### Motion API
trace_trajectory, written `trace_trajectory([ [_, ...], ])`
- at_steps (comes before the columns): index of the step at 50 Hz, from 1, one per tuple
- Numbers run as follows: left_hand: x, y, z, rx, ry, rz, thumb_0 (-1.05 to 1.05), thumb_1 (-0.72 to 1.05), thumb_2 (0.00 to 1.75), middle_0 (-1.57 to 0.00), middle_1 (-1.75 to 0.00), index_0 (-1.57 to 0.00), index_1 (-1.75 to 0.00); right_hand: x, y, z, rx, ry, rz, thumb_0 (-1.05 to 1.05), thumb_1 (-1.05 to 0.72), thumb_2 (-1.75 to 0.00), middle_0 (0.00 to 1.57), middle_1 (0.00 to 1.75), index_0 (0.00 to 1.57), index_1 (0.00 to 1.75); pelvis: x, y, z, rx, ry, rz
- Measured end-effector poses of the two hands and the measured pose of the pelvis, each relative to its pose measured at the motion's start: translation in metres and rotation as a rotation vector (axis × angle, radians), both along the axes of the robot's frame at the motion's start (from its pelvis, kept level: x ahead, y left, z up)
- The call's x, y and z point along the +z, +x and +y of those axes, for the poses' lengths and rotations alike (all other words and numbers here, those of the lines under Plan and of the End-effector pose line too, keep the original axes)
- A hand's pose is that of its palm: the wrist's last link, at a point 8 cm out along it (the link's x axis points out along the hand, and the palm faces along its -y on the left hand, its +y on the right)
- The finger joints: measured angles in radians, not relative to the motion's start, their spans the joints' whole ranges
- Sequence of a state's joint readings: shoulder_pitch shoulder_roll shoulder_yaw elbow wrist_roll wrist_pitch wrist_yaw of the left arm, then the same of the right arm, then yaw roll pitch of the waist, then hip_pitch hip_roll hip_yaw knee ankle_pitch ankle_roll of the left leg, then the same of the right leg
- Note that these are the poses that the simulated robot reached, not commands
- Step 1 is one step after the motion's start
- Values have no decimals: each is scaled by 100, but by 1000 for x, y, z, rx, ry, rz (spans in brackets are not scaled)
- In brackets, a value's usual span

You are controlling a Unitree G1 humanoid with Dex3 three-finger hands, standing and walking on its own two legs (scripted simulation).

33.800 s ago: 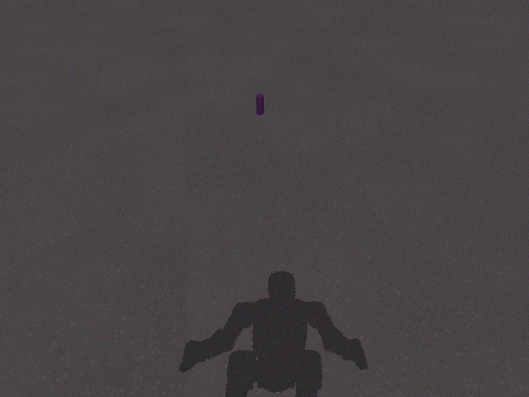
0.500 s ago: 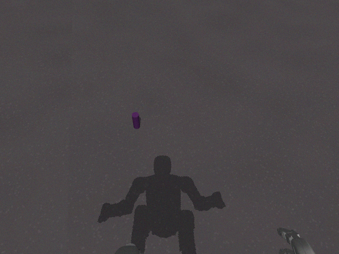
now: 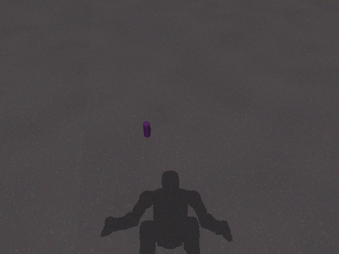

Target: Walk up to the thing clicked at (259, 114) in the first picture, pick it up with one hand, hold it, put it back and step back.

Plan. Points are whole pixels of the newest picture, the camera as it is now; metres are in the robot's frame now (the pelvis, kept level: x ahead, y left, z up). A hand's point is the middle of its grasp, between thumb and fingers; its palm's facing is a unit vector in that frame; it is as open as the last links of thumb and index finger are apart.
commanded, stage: step back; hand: left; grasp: from the side
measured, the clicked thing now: (146, 129) +1.04 +0.13 -0.70
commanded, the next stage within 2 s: stand in 0.52 s
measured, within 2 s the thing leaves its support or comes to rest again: neither
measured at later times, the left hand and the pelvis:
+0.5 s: hand out of the picture +0.13 +0.26 -0.15, palm faces +0.07 -0.93 -0.36, open 7.4 cm; pelvis +0.04 +0.00 -0.01, yaw +2 degrees
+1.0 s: hand out of the picture +0.13 +0.25 -0.14, palm faces +0.02 -0.94 -0.34, open 7.4 cm; pelvis +0.05 +0.00 +0.01, yaw +2 degrees
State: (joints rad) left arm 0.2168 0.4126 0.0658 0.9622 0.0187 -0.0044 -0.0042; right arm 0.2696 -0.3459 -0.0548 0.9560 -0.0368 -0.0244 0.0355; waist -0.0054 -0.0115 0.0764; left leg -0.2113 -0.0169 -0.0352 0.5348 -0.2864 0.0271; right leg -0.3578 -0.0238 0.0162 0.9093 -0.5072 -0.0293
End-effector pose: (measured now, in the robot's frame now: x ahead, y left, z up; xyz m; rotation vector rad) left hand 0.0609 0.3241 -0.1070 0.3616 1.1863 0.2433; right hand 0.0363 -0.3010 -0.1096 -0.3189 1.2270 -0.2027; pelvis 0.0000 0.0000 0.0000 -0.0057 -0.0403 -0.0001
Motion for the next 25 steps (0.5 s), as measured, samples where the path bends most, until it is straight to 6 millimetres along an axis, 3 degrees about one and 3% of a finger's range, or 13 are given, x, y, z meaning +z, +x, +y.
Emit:
trace_trajectory([
  [5, 1, 27, -10, -24, -10, -42, 1, 90, 90, -21, -30, -21, -30, 2, 10, -12, -5, -16, -9, 0, -90, -90, 21, 30, 20, 30, 0, 8, -8, 3, 8, 0],
  [9, -3, 42, -26, -19, 3, -69, 1, 90, 90, -21, -30, -21, -30, -12, 27, -27, -12, -16, -13, 0, -90, -90, 21, 30, 20, 30, -10, 17, -19, 3, 1, -11],
  [15, 1, 49, -46, 1, -22, -85, 1, 90, 90, -21, -30, -21, -30, -19, 59, -23, 23, 10, -18, 0, -91, -90, 20, 30, 20, 30, -6, 28, -23, 24, 15, -3],
  [19, 2, 55, -44, 12, -32, -92, 1, 90, 90, -21, -30, -21, -30, -20, 72, -16, 56, 11, -9, 0, -91, -90, 20, 30, 20, 30, -5, 33, -17, 38, 16, 10],
  [25, -7, 62, -24, 47, -41, -71, 1, 90, 90, -21, -30, -21, -30, -17, 77, 0, 60, -5, 10, 0, -91, -90, 20, 30, 20, 30, -7, 39, -4, 38, 33, 10],
])
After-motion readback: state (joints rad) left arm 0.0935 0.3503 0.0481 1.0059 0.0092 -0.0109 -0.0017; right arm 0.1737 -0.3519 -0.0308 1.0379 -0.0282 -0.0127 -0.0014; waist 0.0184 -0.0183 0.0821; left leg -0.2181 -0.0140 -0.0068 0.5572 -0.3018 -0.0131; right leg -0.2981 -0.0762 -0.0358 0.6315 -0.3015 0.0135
